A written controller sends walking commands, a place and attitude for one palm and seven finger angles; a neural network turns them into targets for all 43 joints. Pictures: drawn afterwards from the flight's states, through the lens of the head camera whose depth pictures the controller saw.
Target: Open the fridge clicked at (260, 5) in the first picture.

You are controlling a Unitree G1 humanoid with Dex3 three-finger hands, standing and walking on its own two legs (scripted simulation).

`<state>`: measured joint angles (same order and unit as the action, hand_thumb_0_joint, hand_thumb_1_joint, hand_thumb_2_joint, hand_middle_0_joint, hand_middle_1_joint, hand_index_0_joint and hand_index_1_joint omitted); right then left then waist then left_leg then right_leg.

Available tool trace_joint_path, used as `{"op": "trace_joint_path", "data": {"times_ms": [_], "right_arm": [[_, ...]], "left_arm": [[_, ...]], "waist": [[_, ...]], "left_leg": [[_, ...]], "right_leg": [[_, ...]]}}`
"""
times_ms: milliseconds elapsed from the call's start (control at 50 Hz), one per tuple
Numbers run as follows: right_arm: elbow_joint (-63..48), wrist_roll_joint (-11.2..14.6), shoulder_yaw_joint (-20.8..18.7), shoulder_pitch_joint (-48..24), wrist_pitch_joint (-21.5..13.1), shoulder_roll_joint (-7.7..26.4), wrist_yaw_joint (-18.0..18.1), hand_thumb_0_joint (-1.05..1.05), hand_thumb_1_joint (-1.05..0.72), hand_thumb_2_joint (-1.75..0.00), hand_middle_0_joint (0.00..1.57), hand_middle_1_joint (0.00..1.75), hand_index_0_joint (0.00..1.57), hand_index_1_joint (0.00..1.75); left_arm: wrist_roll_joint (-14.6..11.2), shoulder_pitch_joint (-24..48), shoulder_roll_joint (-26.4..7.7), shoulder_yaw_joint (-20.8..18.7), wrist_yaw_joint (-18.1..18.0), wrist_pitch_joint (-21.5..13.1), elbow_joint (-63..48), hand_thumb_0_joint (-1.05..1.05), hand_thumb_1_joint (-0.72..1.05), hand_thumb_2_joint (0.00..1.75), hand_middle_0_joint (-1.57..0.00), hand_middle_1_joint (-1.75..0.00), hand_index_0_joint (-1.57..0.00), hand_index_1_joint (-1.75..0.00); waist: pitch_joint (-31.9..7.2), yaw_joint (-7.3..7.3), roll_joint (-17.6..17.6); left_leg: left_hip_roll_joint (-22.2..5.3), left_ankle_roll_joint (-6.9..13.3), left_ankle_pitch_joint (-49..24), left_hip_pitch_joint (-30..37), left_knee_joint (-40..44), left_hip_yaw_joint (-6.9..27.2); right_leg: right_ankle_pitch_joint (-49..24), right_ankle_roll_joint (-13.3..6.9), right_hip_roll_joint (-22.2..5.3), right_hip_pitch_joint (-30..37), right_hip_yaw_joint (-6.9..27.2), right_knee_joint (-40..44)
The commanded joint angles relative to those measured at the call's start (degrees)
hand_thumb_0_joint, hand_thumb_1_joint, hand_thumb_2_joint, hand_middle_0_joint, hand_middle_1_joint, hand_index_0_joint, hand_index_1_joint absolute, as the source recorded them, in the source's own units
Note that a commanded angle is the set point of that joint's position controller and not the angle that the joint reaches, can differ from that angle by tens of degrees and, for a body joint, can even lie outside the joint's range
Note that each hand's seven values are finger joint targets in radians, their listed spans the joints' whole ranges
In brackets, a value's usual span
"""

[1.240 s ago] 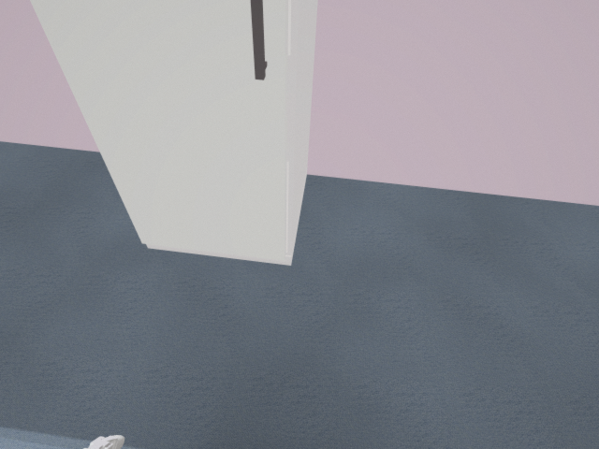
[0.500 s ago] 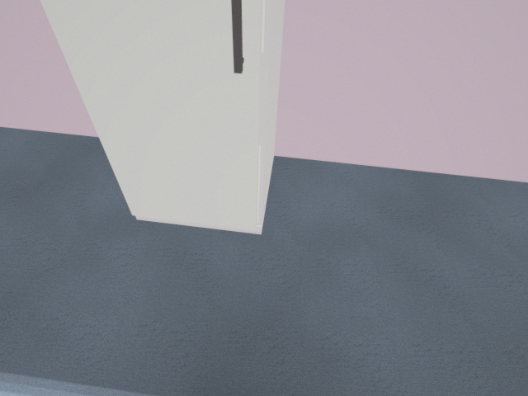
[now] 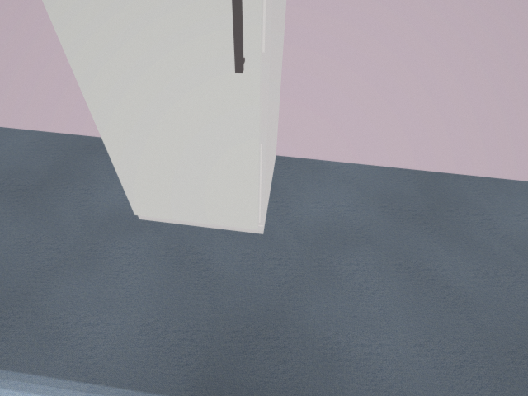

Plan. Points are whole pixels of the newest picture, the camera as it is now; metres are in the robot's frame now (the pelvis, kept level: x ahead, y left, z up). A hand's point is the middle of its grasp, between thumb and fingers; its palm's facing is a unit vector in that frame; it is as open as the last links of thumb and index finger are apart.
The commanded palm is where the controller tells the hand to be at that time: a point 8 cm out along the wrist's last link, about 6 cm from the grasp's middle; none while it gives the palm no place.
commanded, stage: look at it before walking up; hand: right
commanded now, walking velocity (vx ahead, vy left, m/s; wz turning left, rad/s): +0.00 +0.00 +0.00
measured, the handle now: out of the picture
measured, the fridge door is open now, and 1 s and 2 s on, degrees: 0 0 0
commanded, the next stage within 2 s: walk to a spot facing it in 0.20 s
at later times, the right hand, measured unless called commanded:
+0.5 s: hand out of the picture +0.07 -0.24 -0.16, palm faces -0.06 +0.94 -0.32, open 7.4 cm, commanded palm none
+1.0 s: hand out of the picture +0.06 -0.17 -0.17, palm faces -0.25 +0.94 -0.23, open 7.4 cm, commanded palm none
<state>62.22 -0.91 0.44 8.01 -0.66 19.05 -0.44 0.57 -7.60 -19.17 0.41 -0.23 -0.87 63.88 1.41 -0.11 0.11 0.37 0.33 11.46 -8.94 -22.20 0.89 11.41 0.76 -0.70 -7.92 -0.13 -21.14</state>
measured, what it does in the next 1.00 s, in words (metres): lifts its right foot, turning left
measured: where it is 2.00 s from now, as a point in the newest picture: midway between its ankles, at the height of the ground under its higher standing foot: outside the picture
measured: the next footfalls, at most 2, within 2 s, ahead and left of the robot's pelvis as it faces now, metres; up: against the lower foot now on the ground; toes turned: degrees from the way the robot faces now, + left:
right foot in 1.16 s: +0.03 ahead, -0.13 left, +0.00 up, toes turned +26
left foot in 1.60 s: -0.13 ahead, +0.09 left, +0.00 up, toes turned +47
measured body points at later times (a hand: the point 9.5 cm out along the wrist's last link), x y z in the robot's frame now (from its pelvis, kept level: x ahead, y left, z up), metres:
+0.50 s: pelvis +0.00 +0.00 -0.01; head +0.01 +0.00 +0.44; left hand +0.08 +0.28 -0.14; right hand +0.08 -0.29 -0.14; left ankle +0.01 +0.12 -0.75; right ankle +0.00 -0.13 -0.75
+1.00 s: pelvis -0.03 +0.00 -0.01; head +0.00 +0.03 +0.44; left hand -0.02 +0.28 -0.15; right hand +0.07 -0.22 -0.15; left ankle +0.00 +0.10 -0.75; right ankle -0.01 -0.15 -0.69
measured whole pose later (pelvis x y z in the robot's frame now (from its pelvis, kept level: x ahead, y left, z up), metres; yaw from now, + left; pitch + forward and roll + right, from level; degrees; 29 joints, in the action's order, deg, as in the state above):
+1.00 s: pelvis -0.03 +0.00 -0.01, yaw +19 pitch +1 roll -1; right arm 52.9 -1.4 -2.9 15.6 2.1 10.9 -0.5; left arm 0.8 -8.0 -13.8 -3.4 -1.6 2.7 53.9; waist 3.4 2.1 -0.2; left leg 5.8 3.2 7.4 -19.4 -26.3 7.9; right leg 22.1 3.5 -1.7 -24.2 1.3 -55.1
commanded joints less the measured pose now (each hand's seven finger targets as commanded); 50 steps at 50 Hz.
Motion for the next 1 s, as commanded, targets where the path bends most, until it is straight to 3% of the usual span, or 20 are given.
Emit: {"op": "trace_joint_path", "data": {"times_ms": [0,220,320,380,420,520,540,560,580,600,620,640,660,680,700,720,740,800,860,980], "right_arm": [[-3.59,0.23,-2.37,-2.32,-0.99,12.18,1.07,0.00,-0.90,-0.90,0.20,0.30,0.20,0.30],[-3.35,0.27,-2.34,-1.87,-1.23,12.38,1.10,0.00,-0.90,-0.90,0.20,0.30,0.20,0.30],[-3.68,0.19,-2.62,-2.21,-0.79,12.48,1.05,0.00,-0.90,-0.90,0.20,0.30,0.20,0.30],[-4.14,0.16,-2.05,1.47,1.01,6.34,1.38,0.00,-0.90,-0.90,0.20,0.30,0.20,0.30],[-5.63,0.01,-2.49,2.32,1.88,6.36,1.29,0.00,-0.90,-0.90,0.20,0.30,0.20,0.30],[-9.61,-0.30,-3.56,3.85,2.79,4.97,0.52,0.00,-0.90,-0.90,0.20,0.30,0.20,0.30],[-10.09,-0.28,-3.77,4.36,2.87,4.27,0.42,0.00,-0.90,-0.90,0.20,0.30,0.20,0.30],[-10.76,-0.27,-3.83,4.94,3.03,3.47,0.26,0.00,-0.90,-0.90,0.20,0.30,0.20,0.30],[-11.28,-0.30,-4.08,5.11,3.19,2.50,0.08,0.00,-0.90,-0.90,0.20,0.30,0.20,0.30],[-11.55,-0.25,-4.37,6.44,3.29,2.04,-0.06,0.00,-0.90,-0.90,0.20,0.30,0.20,0.30],[-11.27,-0.33,-4.76,8.80,3.09,1.90,-0.25,0.00,-0.90,-0.90,0.20,0.30,0.20,0.30],[-10.65,-0.64,-5.31,12.29,2.58,2.95,-0.30,0.00,-0.90,-0.90,0.20,0.30,0.20,0.30],[-10.95,-1.52,-6.50,14.07,1.65,8.47,0.46,0.00,-0.90,-0.90,0.20,0.30,0.20,0.30],[-11.54,-0.53,-6.38,14.95,1.70,9.61,1.10,0.00,-0.90,-0.90,0.20,0.30,0.20,0.30],[-12.38,-0.42,-6.63,12.16,1.94,8.87,1.47,0.00,-0.90,-0.90,0.20,0.30,0.20,0.30],[-13.31,-0.37,-6.35,8.12,1.95,7.24,1.43,0.00,-0.90,-0.90,0.20,0.30,0.20,0.30],[-14.20,-0.18,-6.10,5.89,1.76,5.92,1.49,0.00,-0.90,-0.90,0.20,0.30,0.20,0.30],[-13.91,-0.06,-6.03,7.32,1.28,4.21,1.30,0.00,-0.90,-0.90,0.20,0.30,0.20,0.30],[-13.25,-0.21,-6.47,9.21,1.40,4.17,1.26,0.00,-0.90,-0.90,0.20,0.30,0.20,0.30],[-13.20,-0.64,-6.98,9.47,2.14,4.89,1.01,0.00,-0.90,-0.90,0.20,0.30,0.20,0.30]], "left_arm": [[-0.06,3.21,-11.84,-2.35,-0.51,-1.16,-3.41,0.00,0.90,0.90,-0.20,-0.30,-0.20,-0.30],[-0.12,3.39,-12.12,-2.33,-0.56,-1.28,-3.37,0.00,0.90,0.90,-0.20,-0.30,-0.20,-0.30],[-0.03,3.17,-12.11,-2.52,-0.84,-1.18,-3.60,0.00,0.90,0.90,-0.20,-0.30,-0.20,-0.30],[0.05,-0.69,-5.32,-1.98,-1.17,-0.05,-3.94,0.00,0.90,0.90,-0.20,-0.30,-0.20,-0.30],[0.08,-1.34,-5.70,-2.68,-1.49,0.70,-5.48,0.00,0.90,0.90,-0.20,-0.30,-0.20,-0.30],[0.28,-0.80,-6.91,-4.60,-1.70,1.33,-9.76,0.00,0.90,0.90,-0.20,-0.30,-0.20,-0.30],[0.29,-0.47,-7.15,-4.95,-1.67,1.29,-10.38,0.00,0.90,0.90,-0.20,-0.30,-0.20,-0.30],[0.34,-0.02,-7.24,-5.23,-1.60,1.09,-10.98,0.00,0.90,0.90,-0.20,-0.30,-0.20,-0.30],[0.40,0.51,-7.13,-5.42,-1.55,0.92,-11.45,0.00,0.90,0.90,-0.20,-0.30,-0.20,-0.30],[0.47,1.78,-6.90,-5.55,-1.51,0.87,-12.34,0.00,0.90,0.90,-0.20,-0.30,-0.20,-0.30],[0.63,3.20,-6.56,-5.61,-1.49,1.01,-12.92,0.00,0.90,0.90,-0.20,-0.30,-0.20,-0.30],[0.56,3.97,-6.08,-5.63,-1.37,1.39,-13.64,0.00,0.90,0.90,-0.20,-0.30,-0.20,-0.30],[0.15,2.60,-1.45,-5.06,-1.07,1.97,-15.12,0.00,0.90,0.90,-0.20,-0.30,-0.20,-0.30],[0.03,3.70,-1.07,-4.80,-1.16,2.29,-16.32,0.00,0.90,0.90,-0.20,-0.30,-0.20,-0.30],[-0.04,4.23,-1.21,-5.07,-1.23,2.66,-15.89,0.00,0.90,0.90,-0.20,-0.30,-0.20,-0.30],[0.08,3.04,-1.62,-5.35,-1.06,2.54,-15.18,0.00,0.90,0.90,-0.20,-0.30,-0.20,-0.30],[0.29,1.07,-1.82,-5.34,-0.81,2.45,-14.22,0.00,0.90,0.90,-0.20,-0.30,-0.20,-0.30],[0.47,-0.04,-0.44,-5.24,-0.95,2.45,-13.27,0.00,0.90,0.90,-0.20,-0.30,-0.20,-0.30],[0.43,0.40,0.35,-5.08,-1.22,2.42,-13.62,0.00,0.90,0.90,-0.20,-0.30,-0.20,-0.30],[-0.04,0.82,0.62,-4.78,-1.60,1.87,-14.95,0.00,0.90,0.90,-0.20,-0.30,-0.20,-0.30]], "waist": [[-2.20,0.18,0.00],[-4.55,0.15,-0.38],[-2.92,0.02,0.10],[-3.52,-0.20,-0.90],[-2.40,-0.33,-0.19],[-2.14,0.00,4.03],[-2.65,0.31,5.95],[-2.49,0.63,8.61],[-1.90,0.92,10.52],[-1.53,1.79,11.06],[-1.01,3.31,8.91],[-0.98,5.23,2.39],[-0.81,5.13,-18.24],[-1.44,5.37,-17.86],[0.05,4.33,-14.33],[1.52,2.17,-10.65],[-0.07,0.98,-8.44],[-4.12,1.33,-6.93],[-5.57,2.05,-5.55],[-5.62,2.89,-8.16]], "left_leg": [[-6.88,1.45,-4.59,-0.64,4.29,5.99],[-7.22,1.52,-9.75,1.08,3.75,5.63],[-6.70,1.68,-11.40,-0.34,3.13,6.36],[-6.44,1.12,-16.18,-2.67,-0.84,7.34],[-5.43,1.11,-15.90,-5.88,-3.64,7.88],[-1.74,0.55,-9.81,-12.09,-13.51,6.57],[-0.73,0.27,-6.38,-12.50,-17.80,5.25],[0.16,-0.29,3.35,-13.83,-22.73,2.93],[-0.10,-0.87,12.60,-13.60,-25.94,0.36],[-1.80,-0.80,14.86,-11.50,-25.95,0.13],[-2.44,-0.55,12.38,-7.10,-21.78,0.05],[-3.03,0.10,1.84,-2.02,-12.66,1.97],[-15.00,4.02,-9.82,-0.02,0.60,23.54],[-20.01,8.74,-13.12,-4.09,7.04,33.51],[-18.42,9.24,-2.39,-7.12,8.88,34.08],[-15.96,9.20,1.75,-7.66,7.88,30.50],[-13.77,8.52,1.26,-7.15,6.84,26.58],[-10.82,7.79,-3.14,-3.41,5.19,22.98],[-10.32,8.26,-5.36,-0.17,4.47,23.69],[-9.11,9.27,-4.29,-0.37,5.01,27.13]], "right_leg": [[-5.05,-2.14,-6.07,0.41,5.33,3.84],[-8.91,-2.15,-6.32,2.37,5.00,3.26],[-9.01,-1.94,-6.72,2.74,3.83,2.72],[-10.20,-0.94,-7.02,2.75,0.72,-1.31],[-8.98,-1.07,-7.78,2.47,0.03,-2.68],[-3.75,-3.68,-12.43,-0.25,1.90,-3.01],[-4.45,-4.96,-14.51,-0.99,3.10,-2.38],[-7.29,-6.81,-17.36,-1.37,4.34,-1.21],[-10.83,-8.64,-19.81,-2.46,4.40,-0.89],[-12.61,-9.07,-20.76,-4.90,3.06,-2.32],[-12.28,-7.46,-19.52,-8.35,0.19,-6.80],[-7.17,-3.94,-15.34,-13.42,-3.69,-16.43],[12.87,1.81,-4.57,-22.97,-10.02,-34.17],[22.88,1.99,-0.71,-24.21,-2.08,-42.42],[19.78,1.40,-1.84,-24.45,2.60,-46.33],[14.81,1.36,-2.85,-25.21,3.64,-47.34],[11.09,1.77,-3.60,-23.88,3.10,-46.51],[8.37,2.73,-2.57,-22.08,2.07,-43.30],[9.23,3.11,-2.02,-22.22,1.74,-39.77],[12.55,2.41,-0.61,-18.12,1.34,-27.96]]}}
